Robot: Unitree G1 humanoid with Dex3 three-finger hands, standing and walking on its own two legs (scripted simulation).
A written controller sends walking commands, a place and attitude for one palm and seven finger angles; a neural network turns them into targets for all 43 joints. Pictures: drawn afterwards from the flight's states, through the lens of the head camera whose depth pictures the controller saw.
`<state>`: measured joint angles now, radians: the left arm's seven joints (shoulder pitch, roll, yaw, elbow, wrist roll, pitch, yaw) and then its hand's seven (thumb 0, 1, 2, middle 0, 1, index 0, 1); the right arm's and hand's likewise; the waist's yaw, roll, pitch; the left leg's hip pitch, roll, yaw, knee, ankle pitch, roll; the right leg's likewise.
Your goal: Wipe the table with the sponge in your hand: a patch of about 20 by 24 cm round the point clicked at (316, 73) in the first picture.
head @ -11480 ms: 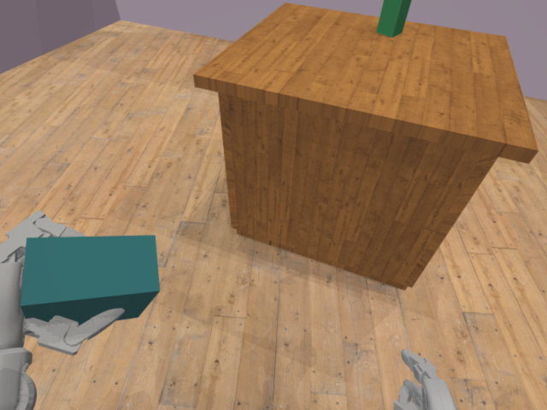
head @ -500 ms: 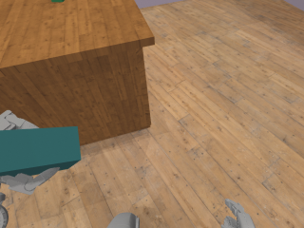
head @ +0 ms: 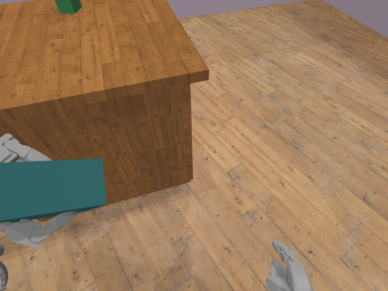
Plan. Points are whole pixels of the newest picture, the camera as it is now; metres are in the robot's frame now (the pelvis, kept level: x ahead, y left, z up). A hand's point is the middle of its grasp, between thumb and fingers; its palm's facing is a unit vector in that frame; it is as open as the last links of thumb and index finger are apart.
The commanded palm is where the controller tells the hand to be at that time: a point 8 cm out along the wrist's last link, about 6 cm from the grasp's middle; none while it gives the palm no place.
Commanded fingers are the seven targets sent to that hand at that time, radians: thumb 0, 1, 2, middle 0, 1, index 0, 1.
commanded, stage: take the last steps up to it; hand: left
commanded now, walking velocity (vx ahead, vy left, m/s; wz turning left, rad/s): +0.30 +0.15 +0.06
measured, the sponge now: (66, 190) +0.23 +0.20 +0.17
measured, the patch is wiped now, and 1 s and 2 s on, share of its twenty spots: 0.00 0.00 0.00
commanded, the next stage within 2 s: come to a stop and stand still in 1.32 s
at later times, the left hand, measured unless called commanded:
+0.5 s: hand (22, 132) +0.32 +0.30 +0.19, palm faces +0.41 -0.80 -0.44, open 10.0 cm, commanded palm +0.25 +0.34 +0.19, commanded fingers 0.00 0.10 1.30 -1.20 -1.60 -1.20 -1.60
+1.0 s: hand (19, 114) +0.36 +0.34 +0.18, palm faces +0.39 -0.80 -0.45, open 10.0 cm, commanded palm +0.31 +0.39 +0.19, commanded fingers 0.00 0.10 1.30 -1.20 -1.60 -1.20 -1.60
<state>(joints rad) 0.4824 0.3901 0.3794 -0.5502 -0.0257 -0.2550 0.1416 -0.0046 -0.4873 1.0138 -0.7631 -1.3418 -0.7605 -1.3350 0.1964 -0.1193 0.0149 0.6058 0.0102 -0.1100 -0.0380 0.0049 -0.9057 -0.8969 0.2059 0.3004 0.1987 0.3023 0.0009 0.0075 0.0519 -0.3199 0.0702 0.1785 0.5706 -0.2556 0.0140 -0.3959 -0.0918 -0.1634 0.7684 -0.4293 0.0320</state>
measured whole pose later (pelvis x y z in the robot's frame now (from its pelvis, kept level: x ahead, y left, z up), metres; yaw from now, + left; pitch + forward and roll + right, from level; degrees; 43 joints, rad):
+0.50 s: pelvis +0.09 +0.06 +0.00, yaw +1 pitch +0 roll +1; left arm 0.41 0.42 0.40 -0.49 -0.02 -0.26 0.15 0.00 -0.49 1.01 -0.76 -1.34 -0.76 -1.33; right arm 0.16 -0.17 -0.04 0.59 0.02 -0.10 -0.04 0.01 -0.91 -0.90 0.20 0.30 0.19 0.30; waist -0.01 -0.04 0.06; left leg -0.34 0.07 0.16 0.59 -0.23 0.02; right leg -0.44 -0.10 -0.09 1.10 -0.53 0.02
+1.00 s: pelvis +0.16 +0.11 +0.00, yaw +2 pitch -1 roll +2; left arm 0.50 0.39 0.36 -0.57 -0.01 -0.26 0.16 0.00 -0.49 1.02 -0.76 -1.34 -0.76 -1.33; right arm 0.19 -0.25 -0.06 0.58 0.00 -0.06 -0.05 0.01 -0.91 -0.90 0.20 0.30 0.20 0.30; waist 0.00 -0.03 0.09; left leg -0.30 0.06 0.15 0.51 -0.14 0.00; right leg -0.26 -0.14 -0.13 0.68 -0.39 0.03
